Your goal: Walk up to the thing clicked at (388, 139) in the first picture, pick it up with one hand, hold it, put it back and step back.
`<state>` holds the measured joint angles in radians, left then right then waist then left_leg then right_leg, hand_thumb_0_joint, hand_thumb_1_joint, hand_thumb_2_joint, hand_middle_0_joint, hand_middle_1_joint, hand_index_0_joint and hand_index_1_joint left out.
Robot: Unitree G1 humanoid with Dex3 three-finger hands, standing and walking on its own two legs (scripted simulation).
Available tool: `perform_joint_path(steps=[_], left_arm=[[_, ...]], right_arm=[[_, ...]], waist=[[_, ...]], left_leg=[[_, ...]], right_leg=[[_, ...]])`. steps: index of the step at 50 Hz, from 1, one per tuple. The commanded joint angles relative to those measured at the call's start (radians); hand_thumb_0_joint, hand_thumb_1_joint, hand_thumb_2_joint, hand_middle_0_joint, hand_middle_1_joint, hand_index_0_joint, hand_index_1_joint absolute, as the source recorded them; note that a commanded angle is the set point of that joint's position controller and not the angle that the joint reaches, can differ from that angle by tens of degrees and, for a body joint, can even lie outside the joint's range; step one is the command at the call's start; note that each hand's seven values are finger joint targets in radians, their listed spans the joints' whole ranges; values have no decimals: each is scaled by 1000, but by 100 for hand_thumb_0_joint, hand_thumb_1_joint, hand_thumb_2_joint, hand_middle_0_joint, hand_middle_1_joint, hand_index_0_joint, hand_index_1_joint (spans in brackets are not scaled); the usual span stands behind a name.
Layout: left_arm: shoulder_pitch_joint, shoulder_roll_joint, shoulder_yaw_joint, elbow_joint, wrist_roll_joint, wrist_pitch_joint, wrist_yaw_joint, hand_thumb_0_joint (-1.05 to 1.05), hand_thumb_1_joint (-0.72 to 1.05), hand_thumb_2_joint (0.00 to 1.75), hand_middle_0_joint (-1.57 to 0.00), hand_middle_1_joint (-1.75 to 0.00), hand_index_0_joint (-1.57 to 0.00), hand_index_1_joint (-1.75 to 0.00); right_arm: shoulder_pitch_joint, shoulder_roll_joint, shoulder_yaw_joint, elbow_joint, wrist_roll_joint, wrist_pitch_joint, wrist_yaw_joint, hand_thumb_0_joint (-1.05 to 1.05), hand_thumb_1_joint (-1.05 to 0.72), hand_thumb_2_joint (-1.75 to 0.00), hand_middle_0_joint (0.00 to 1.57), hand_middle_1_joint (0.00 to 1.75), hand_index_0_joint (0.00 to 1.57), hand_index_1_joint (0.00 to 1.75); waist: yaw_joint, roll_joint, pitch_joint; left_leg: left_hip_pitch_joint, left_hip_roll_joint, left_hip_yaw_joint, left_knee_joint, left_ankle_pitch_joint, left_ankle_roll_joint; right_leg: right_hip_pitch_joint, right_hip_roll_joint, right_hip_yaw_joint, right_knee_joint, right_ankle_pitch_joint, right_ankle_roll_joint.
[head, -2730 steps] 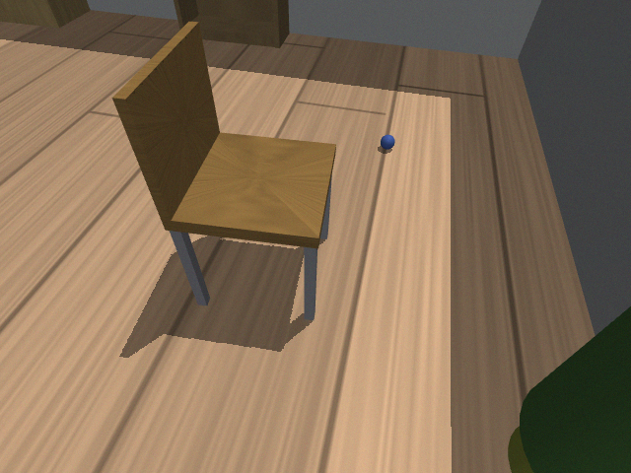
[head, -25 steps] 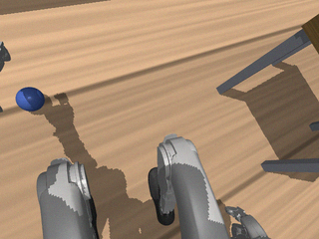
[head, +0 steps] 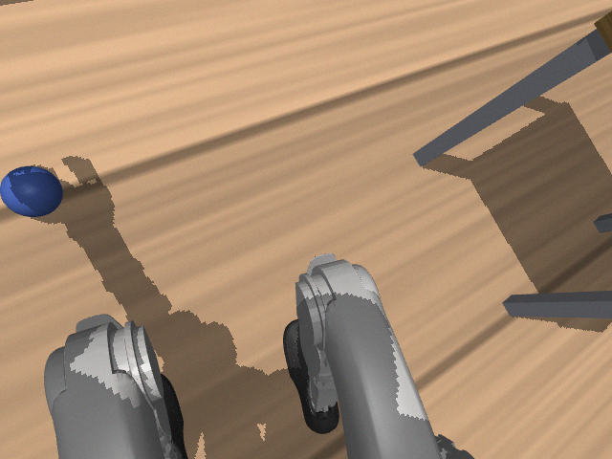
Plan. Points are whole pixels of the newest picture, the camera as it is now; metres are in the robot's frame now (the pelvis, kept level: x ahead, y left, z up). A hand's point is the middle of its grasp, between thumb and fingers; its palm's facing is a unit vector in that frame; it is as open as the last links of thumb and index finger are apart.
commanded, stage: home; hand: left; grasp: from above
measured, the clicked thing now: (32, 191) +0.53 +0.28 -0.30
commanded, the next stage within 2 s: none
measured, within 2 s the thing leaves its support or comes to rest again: neither
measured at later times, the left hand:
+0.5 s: hand out of the picture +0.33 +0.27 +0.08, palm faces -0.18 -0.73 -0.65, open 7.5 cm
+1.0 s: hand out of the picture +0.25 +0.21 +0.27, palm faces +0.20 -0.95 -0.23, open 7.4 cm
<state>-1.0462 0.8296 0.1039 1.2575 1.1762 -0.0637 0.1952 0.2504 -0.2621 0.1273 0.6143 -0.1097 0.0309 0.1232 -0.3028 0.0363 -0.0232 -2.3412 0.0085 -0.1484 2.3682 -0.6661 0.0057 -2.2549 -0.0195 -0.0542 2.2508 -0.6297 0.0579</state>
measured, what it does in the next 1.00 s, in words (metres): rises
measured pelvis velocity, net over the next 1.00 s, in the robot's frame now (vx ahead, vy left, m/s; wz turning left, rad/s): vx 0.06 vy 0.00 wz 0.14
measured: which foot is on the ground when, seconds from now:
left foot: down 0.00-1.00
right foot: down 0.00-1.00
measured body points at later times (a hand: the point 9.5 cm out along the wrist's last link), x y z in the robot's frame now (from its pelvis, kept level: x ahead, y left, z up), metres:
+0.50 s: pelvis +0.01 +0.00 +0.18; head +0.16 +0.05 +0.59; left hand +0.34 +0.30 +0.12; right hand +0.23 -0.24 +0.07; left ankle +0.07 +0.12 -0.31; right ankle +0.11 -0.14 -0.31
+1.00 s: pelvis +0.06 +0.00 +0.34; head +0.12 +0.02 +0.79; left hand +0.23 +0.26 +0.29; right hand +0.24 -0.23 +0.26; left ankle +0.07 +0.12 -0.31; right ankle +0.11 -0.14 -0.31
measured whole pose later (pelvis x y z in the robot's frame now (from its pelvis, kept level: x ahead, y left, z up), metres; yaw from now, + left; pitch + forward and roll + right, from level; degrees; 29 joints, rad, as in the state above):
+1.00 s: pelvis +0.06 +0.00 +0.34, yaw +8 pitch +15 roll -3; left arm 0.30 0.23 0.06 0.02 -0.06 0.43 0.09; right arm 0.27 -0.21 0.05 0.55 0.03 -0.15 -0.16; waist -0.07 0.04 -0.16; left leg -0.92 0.05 -0.06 1.17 -0.52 -0.02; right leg -0.88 -0.03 -0.06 1.10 -0.49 0.03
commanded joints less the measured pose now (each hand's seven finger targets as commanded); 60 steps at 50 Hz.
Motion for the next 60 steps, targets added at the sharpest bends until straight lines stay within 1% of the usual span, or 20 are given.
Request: perform_joint_path(steps=[1,2,3,4,5,7,10,11,15,17,20,22,26,33,39,40,45,47,55,60], left_arm=[[-128,202,32,-381,-140,12,-91,0,32,78,-19,-38,-18,-39],[-88,210,50,-463,-176,12,-112,0,40,80,-19,-36,-19,-36],[-43,186,58,-520,-221,16,-128,0,48,79,-19,-34,-18,-34],[-7,151,46,-573,-263,23,-145,0,55,77,-18,-30,-18,-31],[17,138,59,-622,-305,28,-153,0,63,78,-18,-28,-18,-28],[93,61,34,-686,-391,42,-174,0,78,85,-19,-29,-19,-29],[198,-16,10,-795,-481,63,-189,0,90,90,-20,-30,-20,-30],[214,-16,21,-838,-509,69,-185,0,90,90,-20,-30,-20,-30],[324,-119,-25,-901,-605,112,-170,0,90,90,-20,-30,-20,-30],[380,-111,4,-951,-644,136,-155,0,90,90,-20,-30,-20,-30],[487,-193,-30,-980,-713,180,-149,0,90,91,-20,-30,-20,-30],[521,-191,-6,-1034,-763,204,-138,0,91,92,-20,-31,-20,-31],[693,-274,-22,-1055,-868,263,-122,0,91,92,-21,-31,-20,-31],[874,-339,-8,-1201,-1047,325,-104,0,90,90,-20,-30,-20,-30],[1062,-415,-7,-1303,-1143,383,-90,0,90,90,-20,-30,-20,-30],[1082,-420,6,-1318,-1163,393,-89,0,90,90,-20,-30,-20,-30],[1249,-462,20,-1391,-1216,435,-95,0,90,90,-20,-30,-20,-30],[1307,-488,10,-1429,-1234,449,-101,0,90,90,-20,-30,-20,-30],[1506,-518,-13,-1553,-1236,485,-131,0,90,90,-20,-30,-20,-30],[1523,-516,-15,-1592,-1233,487,-155,0,90,90,-20,-30,-20,-30]], right_arm=[[217,-303,-171,-37,33,27,-22,0,-89,-90,20,30,20,30],[208,-307,-188,-46,44,34,-24,0,-90,-90,20,30,20,30],[193,-297,-192,-51,50,39,-25,0,-90,-90,20,30,20,30],[175,-280,-192,-58,57,44,-26,0,-90,-90,20,30,20,30],[163,-277,-196,-60,65,48,-31,0,-90,-90,20,30,20,30],[129,-251,-201,-66,77,47,-43,0,-90,-90,20,30,20,30],[87,-235,-217,-77,91,38,-54,0,-90,-90,20,30,20,30],[75,-227,-223,-83,97,33,-59,0,-90,-90,20,30,20,30],[21,-206,-222,-93,111,9,-81,0,-90,-90,20,30,20,30],[2,-202,-222,-99,119,-5,-95,0,-90,-90,20,30,20,30],[-42,-184,-214,-118,128,-30,-114,0,-90,-90,20,30,20,30],[-68,-179,-210,-127,134,-49,-130,0,-90,-90,20,30,20,30],[-110,-148,-190,-150,144,-86,-155,0,-90,-90,20,30,20,30],[-129,-115,-165,-177,148,-143,-201,0,-90,-90,20,30,20,30],[-81,-84,-137,-187,150,-179,-252,0,-90,-90,20,30,20,30],[-73,-82,-135,-189,150,-187,-261,0,-90,-90,20,30,20,30],[-39,-72,-128,-199,146,-221,-295,0,-90,-90,20,30,20,30],[-29,-66,-125,-207,142,-234,-304,0,-90,-90,20,30,20,30],[-21,-58,-130,-239,131,-275,-325,0,-90,-90,20,30,20,30],[-26,-68,-141,-243,123,-299,-326,0,-90,-90,20,30,20,30]], waist=[[91,346,-915],[117,352,-926],[126,337,-914],[123,298,-897],[122,253,-865],[128,208,-813],[151,201,-791],[169,203,-822],[166,171,-743],[185,165,-764],[185,144,-707],[205,150,-716],[198,76,-614],[210,93,-534],[219,76,-488],[218,62,-483],[233,45,-412],[239,38,-361],[256,18,-252],[248,3,-214]], left_leg=[[715,-17,100,-356,278,5],[726,-22,100,-378,270,3],[747,-18,93,-402,268,4],[736,-16,93,-419,246,11],[717,-19,87,-431,226,16],[721,-13,76,-477,173,22],[791,-5,51,-568,130,19],[835,1,55,-591,131,20],[904,11,52,-693,81,19],[977,10,50,-740,99,15],[1035,11,48,-814,104,10],[1095,11,41,-865,85,7],[1123,5,53,-948,51,13],[1305,11,34,-1125,52,8],[1473,12,54,-1243,212,3],[1485,10,63,-1258,229,6],[1586,5,82,-1355,313,4],[1607,1,93,-1397,316,3],[1698,-6,109,-1499,371,4],[1725,-9,114,-1524,376,7]], right_leg=[[495,30,-84,-280,228,-109],[494,25,-76,-295,214,-115],[501,23,-71,-316,215,-112],[523,27,-68,-340,207,-107],[535,24,-63,-364,203,-105],[535,27,-54,-405,169,-100],[565,21,-50,-455,143,-96],[598,22,-43,-474,150,-91],[660,21,-37,-562,130,-83],[720,16,-31,-607,139,-81],[777,14,-27,-671,139,-79],[827,14,-19,-714,127,-79],[949,16,-2,-839,93,-75],[1111,15,14,-995,103,-70],[1305,22,10,-1142,228,-69],[1350,22,13,-1172,243,-67],[1495,29,6,-1288,308,-63],[1541,30,2,-1336,313,-60],[1629,42,-24,-1442,340,-59],[1646,41,-32,-1469,338,-54]])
